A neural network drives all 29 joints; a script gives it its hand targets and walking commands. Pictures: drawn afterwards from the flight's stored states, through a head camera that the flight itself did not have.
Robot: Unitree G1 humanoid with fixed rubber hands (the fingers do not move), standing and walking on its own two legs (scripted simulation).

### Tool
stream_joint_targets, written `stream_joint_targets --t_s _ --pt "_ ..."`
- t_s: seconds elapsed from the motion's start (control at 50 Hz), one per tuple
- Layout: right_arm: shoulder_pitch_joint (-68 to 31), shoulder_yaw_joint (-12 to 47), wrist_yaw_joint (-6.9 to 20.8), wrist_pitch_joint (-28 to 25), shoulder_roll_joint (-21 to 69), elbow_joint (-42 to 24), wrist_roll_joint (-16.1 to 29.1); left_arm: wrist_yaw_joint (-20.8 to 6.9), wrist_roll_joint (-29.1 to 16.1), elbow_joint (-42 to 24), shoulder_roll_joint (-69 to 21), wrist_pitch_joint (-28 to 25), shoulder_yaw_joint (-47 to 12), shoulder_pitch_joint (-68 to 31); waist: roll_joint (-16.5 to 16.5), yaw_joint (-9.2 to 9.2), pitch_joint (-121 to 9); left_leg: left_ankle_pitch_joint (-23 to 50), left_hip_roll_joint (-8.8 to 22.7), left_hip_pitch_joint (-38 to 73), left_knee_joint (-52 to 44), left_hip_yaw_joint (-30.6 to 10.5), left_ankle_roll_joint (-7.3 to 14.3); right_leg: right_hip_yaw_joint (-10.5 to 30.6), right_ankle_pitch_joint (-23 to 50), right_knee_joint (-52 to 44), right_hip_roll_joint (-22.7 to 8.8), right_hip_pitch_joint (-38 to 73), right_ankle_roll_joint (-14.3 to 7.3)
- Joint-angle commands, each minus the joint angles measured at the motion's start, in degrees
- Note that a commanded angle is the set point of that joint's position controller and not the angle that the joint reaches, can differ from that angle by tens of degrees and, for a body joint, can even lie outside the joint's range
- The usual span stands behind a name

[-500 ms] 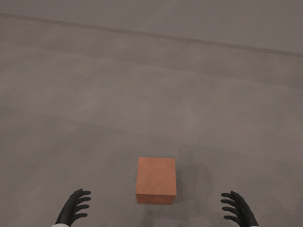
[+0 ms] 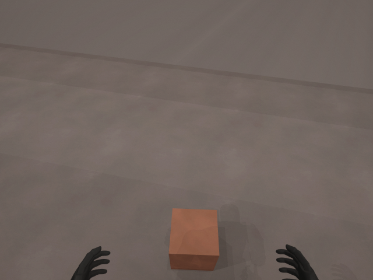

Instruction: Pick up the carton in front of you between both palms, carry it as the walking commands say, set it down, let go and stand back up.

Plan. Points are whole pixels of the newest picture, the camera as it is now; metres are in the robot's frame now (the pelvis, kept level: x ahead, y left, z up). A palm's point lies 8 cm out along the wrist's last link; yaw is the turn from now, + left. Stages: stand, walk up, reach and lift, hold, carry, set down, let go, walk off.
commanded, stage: stand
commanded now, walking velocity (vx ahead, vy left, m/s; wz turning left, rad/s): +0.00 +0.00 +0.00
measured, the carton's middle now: (193, 240) +0.44 -0.02 -0.65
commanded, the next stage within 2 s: none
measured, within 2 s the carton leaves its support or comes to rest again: neither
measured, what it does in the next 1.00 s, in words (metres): stands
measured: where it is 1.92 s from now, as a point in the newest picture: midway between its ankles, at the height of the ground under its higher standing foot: outside the picture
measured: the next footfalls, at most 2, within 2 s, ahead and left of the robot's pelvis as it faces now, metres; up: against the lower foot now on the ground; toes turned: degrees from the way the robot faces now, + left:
none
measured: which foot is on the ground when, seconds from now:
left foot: down 0.00-1.00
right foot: down 0.00-1.00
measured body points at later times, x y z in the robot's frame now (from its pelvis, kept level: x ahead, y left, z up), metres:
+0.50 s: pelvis +0.02 -0.01 +0.00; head +0.03 +0.00 +0.45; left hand +0.14 +0.29 -0.10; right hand +0.16 -0.30 -0.09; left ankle -0.03 +0.11 -0.74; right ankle -0.01 -0.12 -0.74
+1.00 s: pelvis +0.00 -0.01 +0.01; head +0.00 -0.01 +0.46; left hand +0.10 +0.30 -0.10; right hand +0.12 -0.32 -0.10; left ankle -0.03 +0.11 -0.74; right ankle -0.01 -0.12 -0.74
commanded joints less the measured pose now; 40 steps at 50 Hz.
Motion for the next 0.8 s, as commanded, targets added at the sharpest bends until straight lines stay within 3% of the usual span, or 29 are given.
stream_joint_targets --t_s 0.0,0.06,0.08,0.12,0.14,0.16,0.18,0.2,0.22,0.24,0.28,0.3,0.34,0.36,0.38,0.4,0.42,0.46,0.54,0.56,0.58,0.62,0.64,0.66,0.68,0.7,0.74,0.76,0.78 --pt "-1.86 -3.26 -2.51 -6.03 -12.08 1.78 -1.01 2.77 1.33 2.03 12.36 -3.7 3.8 -2.69 -0.2 -0.24 -5.61 1.71 4.65 -5.65 -4.19 -4.33 -1.17 2.35 -1.1 -2.09 -4.5 -2.1 -0.27" --pt "-3.08 -2.22 -2.49 -7.57 -11.75 4.67 -0.94 2.27 1.99 4.04 10.39 -5.11 3.04 -3.34 0.37 0.43 -4.38 4.23 4.1 -6.94 -4.0 -4.15 -1.34 2.85 0.71 -3.15 -3.97 -2.55 -0.31" --pt "-3.45 -2.31 -2.44 -7.44 -11.37 6.31 -0.84 2.76 1.92 5.26 12.28 -5.43 3.1 -3.43 0.49 -0.31 -5.18 4.25 4.26 -4.36 -3.44 -3.63 -1.53 3.12 0.48 -2.96 -4.1 -4.64 -0.16" --pt "-2.6 -2.31 -2.6 -8.4 -12.21 6.11 -1.1 2.2 1.58 6.36 11.62 -5.4 2.74 -2.59 1.29 -0.59 -4.95 11.5 5.02 -4.54 -2.31 -4.89 -0.43 2.68 8.84 -1.49 -4.62 -4.08 -0.42" --pt "-3.04 -1.69 -2.61 -8.46 -11.9 7.17 -1.1 2.43 1.55 7.08 12.12 -5.11 3.64 -3.98 -0.81 0.26 -6.7 15.51 5.46 -4.76 -1.97 -4.97 -0.42 2.2 11.42 -0.55 -4.26 -1.58 -0.58" --pt "-1.76 -2.11 -2.81 -8.28 -12.96 7.78 -0.39 2.43 1.52 7.75 12.96 -5.3 3.03 -1.31 1.17 -0.27 -6.82 15.43 5.41 -4.05 -1.64 -4.32 -0.6 2.56 13.09 -1.15 -4.67 -0.78 -1.1" --pt "-4.4 -2.31 -2.54 -8.25 -13.27 7.7 -0.63 2.41 0.92 7.89 12.59 -5.44 3.12 -2.54 0.3 0.65 -8.27 12.99 5.01 -4.06 -1.52 -4.05 -1.2 2.82 11.3 -2.27 -4.99 -0.86 -0.06" --pt "-3.68 -2.28 -2.45 -8.47 -14.0 8.02 -0.84 2.46 1.25 8.77 12.75 -6.17 3.31 -2.58 -0.79 0.05 -8.56 15.29 5.46 -3.84 -1.8 -4.82 -0.44 3.09 15.03 -1.59 -5.42 1.47 -0.56" --pt "-2.65 -2.37 -2.77 -8.4 -13.93 8.8 -0.25 2.6 1.35 9.11 13.63 -6.14 3.19 -2.9 -1.8 0.35 -7.93 15.54 5.0 -3.69 -2.3 -4.46 -1.42 3.62 14.74 -2.08 -5.71 1.35 -0.33" --pt "-2.35 -2.35 -2.84 -8.6 -14.8 10.44 -0.66 2.58 1.13 9.58 13.33 -6.19 3.05 -3.5 0.27 -0.07 -7.88 16.99 5.66 -2.56 -2.48 -4.63 -1.25 2.84 15.63 -1.4 -5.27 0.42 -0.67" --pt "-2.88 -1.85 -2.95 -8.77 -15.23 10.98 -0.31 2.81 0.92 11.08 14.03 -6.48 3.14 -1.73 -1.21 0.54 -8.34 21.33 5.59 -0.53 -1.51 -4.55 -0.61 2.98 18.83 -1.79 -5.54 -0.93 -0.68" --pt "-2.09 -1.98 -3.19 -8.52 -15.88 12.19 -0.58 2.9 1.3 11.75 14.14 -6.26 2.83 -2.32 0.69 -0.33 -9.25 22.22 5.46 -0.76 -1.91 -4.0 -0.81 4.13 19.35 -1.54 -5.91 0.76 -1.21" --pt "-0.94 -1.56 -3.14 -8.82 -15.2 12.97 -0.25 3.12 0.69 12.5 14.76 -5.86 2.88 -2.62 0.18 -0.59 -8.42 25.38 6.65 0.06 -2.32 -4.55 -0.72 3.14 21.93 -1.04 -6.07 1.38 -1.2" --pt "-2.71 -1.25 -3.35 -8.8 -14.86 12.88 -0.25 3.07 0.97 12.91 14.77 -5.89 2.89 -2.0 2.3 -0.49 -8.22 24.72 5.76 -0.01 -2.84 -4.16 -1.31 3.07 20.23 -1.44 -5.3 0.65 -0.4" --pt "-2.48 -0.99 -3.41 -8.89 -15.24 14.04 -0.13 3.06 0.92 13.37 14.86 -6.37 2.62 -1.68 1.95 0.79 -6.54 25.6 6.22 -0.8 -3.06 -5.02 -0.93 3.7 20.54 -2.51 -5.79 1.57 -0.65" --pt "-2.93 -1.37 -3.35 -8.88 -15.49 14.21 0.16 3.42 1.15 14.07 15.47 -6.33 2.75 -2.72 1.18 -0.76 -8.67 23.56 5.99 0.27 -3.45 -5.14 -1.3 3.6 20.4 -2.2 -5.59 2.0 -0.79" --pt "-4.27 -1.37 -3.17 -8.93 -15.99 14.43 -0.43 3.35 0.77 14.82 15.81 -6.02 2.87 -2.2 -0.25 0.27 -7.68 23.77 6.48 -0.89 -2.35 -4.76 -0.57 3.19 21.79 -2.84 -6.19 1.79 -0.92" --pt "-2.62 -1.13 -3.27 -8.91 -16.18 15.31 -0.35 3.07 1.34 14.77 15.63 -6.26 2.76 -2.81 -1.04 0.01 -7.69 21.3 5.65 0.46 -3.59 -4.16 -1.5 2.94 20.05 -3.85 -5.54 0.92 -0.51" --pt "-1.77 -0.72 -3.57 -8.99 -16.68 17.65 -0.32 3.1 0.95 16.73 15.05 -6.24 2.34 -3.24 2.13 -0.14 -7.62 22.1 6.25 -1.75 -4.64 -3.54 -1.33 3.84 20.53 -3.41 -6.19 3.43 -1.6" --pt "-4.37 -0.63 -3.45 -9.06 -17.47 17.5 0.06 3.23 0.61 16.89 15.26 -6.2 2.05 -4.38 -0.79 0.28 -4.47 23.97 6.59 -2.24 -4.74 -5.28 -0.86 2.93 21.41 -2.73 -6.29 2.1 -1.86" --pt "-3.49 -0.54 -3.4 -9.08 -17.37 18.14 -0.45 3.27 0.36 17.64 15.94 -6.13 2.42 -2.6 1.78 0.65 -7.69 22.06 6.94 0.07 -4.91 -5.42 -0.1 3.82 19.38 -4.02 -6.18 2.68 -1.67" --pt "-4.29 0.02 -3.31 -9.39 -15.51 18.56 0.33 3.11 0.42 18.43 16.8 -6.58 2.04 -3.78 -1.54 -0.22 -10.63 24.67 6.95 2.78 -4.18 -6.02 -0.12 3.69 24.02 -3.72 -6.54 3.5 -1.52" --pt "-4.26 0.02 -3.44 -9.42 -16.21 18.33 -0.27 3.2 0.38 17.87 15.37 -6.94 1.84 -4.23 -1.29 0.51 -9.84 26.67 6.88 1.4 -4.98 -5.02 -0.38 3.68 23.88 -3.79 -6.23 4.64 -1.14" --pt "-4.2 0.07 -3.58 -9.48 -16.61 18.76 0.28 3.23 0.84 19.08 16.59 -6.7 1.91 -3.51 0.3 -1.21 -6.85 23.54 6.86 0.91 -5.96 -5.85 -1.0 3.14 21.03 -4.18 -5.82 2.13 -1.07" --pt "-4.52 0.2 -3.61 -9.63 -17.41 19.31 0.09 3.06 0.82 18.98 14.62 -6.53 1.68 -4.14 2.19 -0.23 -6.67 24.96 7.19 0.07 -5.82 -5.33 -0.38 4.02 20.41 -4.67 -6.26 2.64 -1.66" --pt "-4.41 0.08 -3.52 -9.45 -16.3 19.68 -0.16 3.02 0.25 19.72 16.16 -6.66 1.72 -4.49 -0.95 0.28 -5.98 22.45 7.13 -0.15 -6.89 -6.04 -0.67 3.58 18.1 -4.62 -6.54 2.95 -1.18" --pt "-3.29 -0.5 -3.58 -9.29 -18.81 20.37 0.3 3.07 0.43 19.63 15.66 -6.42 1.84 -4.18 3.56 -0.47 -5.06 20.31 6.49 -0.45 -8.1 -5.83 -1.14 3.65 16.27 -4.86 -6.09 1.96 -1.19" --pt "-4.95 -0.16 -3.4 -9.39 -18.0 20.73 -0.12 3.14 0.51 20.61 15.89 -6.36 1.59 -5.36 0.88 -0.04 -6.02 18.54 6.86 -0.74 -8.12 -5.43 -1.04 3.4 14.67 -6.07 -6.24 3.11 -0.54" --pt "-5.55 -0.48 -3.4 -9.3 -18.56 20.41 -0.26 3.06 0.68 21.28 17.23 -6.49 2.23 -3.75 1.73 -0.49 -3.73 14.98 6.29 -0.92 -8.75 -6.39 -1.01 3.74 12.02 -7.09 -5.94 1.07 -1.03"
